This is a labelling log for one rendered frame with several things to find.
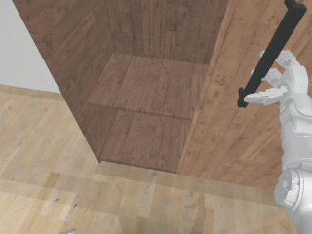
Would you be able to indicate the right robot upper arm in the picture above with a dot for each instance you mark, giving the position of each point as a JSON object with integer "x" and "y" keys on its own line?
{"x": 293, "y": 192}

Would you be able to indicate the right robot hand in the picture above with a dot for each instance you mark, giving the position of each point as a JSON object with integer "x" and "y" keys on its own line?
{"x": 294, "y": 81}

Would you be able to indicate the wardrobe door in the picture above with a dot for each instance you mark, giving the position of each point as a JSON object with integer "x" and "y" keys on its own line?
{"x": 234, "y": 144}

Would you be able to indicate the handle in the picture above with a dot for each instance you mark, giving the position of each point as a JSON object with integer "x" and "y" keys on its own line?
{"x": 284, "y": 31}

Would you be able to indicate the robot right forearm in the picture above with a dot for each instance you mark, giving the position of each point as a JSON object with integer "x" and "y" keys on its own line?
{"x": 296, "y": 131}

